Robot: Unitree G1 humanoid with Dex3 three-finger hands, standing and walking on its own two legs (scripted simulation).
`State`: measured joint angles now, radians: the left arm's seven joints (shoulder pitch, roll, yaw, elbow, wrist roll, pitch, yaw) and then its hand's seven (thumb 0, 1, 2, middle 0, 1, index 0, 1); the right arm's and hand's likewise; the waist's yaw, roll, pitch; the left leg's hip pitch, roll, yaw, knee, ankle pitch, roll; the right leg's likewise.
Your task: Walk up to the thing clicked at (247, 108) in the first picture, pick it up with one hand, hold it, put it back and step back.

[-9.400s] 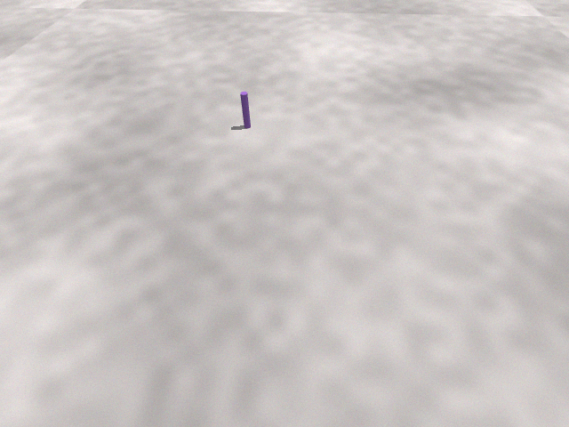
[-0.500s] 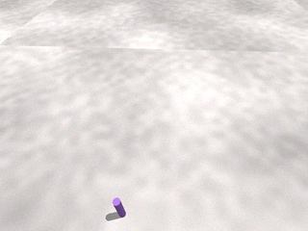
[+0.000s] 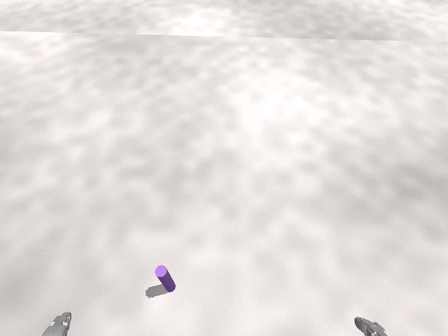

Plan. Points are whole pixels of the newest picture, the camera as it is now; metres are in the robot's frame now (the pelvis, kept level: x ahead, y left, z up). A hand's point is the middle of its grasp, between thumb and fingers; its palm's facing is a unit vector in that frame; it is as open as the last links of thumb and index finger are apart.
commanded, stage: go down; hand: left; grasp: from the side
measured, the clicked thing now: (166, 279) +0.41 +0.22 -0.64
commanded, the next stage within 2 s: none
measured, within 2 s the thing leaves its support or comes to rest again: neither
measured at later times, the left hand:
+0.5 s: hand out of the picture +0.15 +0.28 -0.16, palm faces +0.08 -0.94 -0.33, open 17.5 cm
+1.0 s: hand (80, 335) +0.19 +0.32 -0.22, palm faces +0.16 -0.95 -0.25, open 17.4 cm
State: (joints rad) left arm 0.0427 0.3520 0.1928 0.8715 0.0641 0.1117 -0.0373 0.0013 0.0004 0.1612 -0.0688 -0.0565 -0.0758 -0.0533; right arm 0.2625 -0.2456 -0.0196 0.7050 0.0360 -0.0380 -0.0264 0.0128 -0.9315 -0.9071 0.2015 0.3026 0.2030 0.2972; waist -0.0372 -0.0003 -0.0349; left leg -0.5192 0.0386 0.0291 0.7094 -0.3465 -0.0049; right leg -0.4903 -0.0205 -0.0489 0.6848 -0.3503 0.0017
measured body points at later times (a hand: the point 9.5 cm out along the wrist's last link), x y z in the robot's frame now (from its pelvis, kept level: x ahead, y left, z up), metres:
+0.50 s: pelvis +0.00 +0.01 -0.05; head +0.08 +0.03 +0.40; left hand +0.14 +0.32 -0.14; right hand +0.17 -0.24 -0.12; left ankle +0.00 +0.12 -0.72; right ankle -0.01 -0.12 -0.72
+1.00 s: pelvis -0.04 +0.00 -0.13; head +0.10 +0.04 +0.30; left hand +0.18 +0.37 -0.20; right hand +0.15 -0.26 -0.20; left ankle +0.00 +0.12 -0.72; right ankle -0.01 -0.12 -0.72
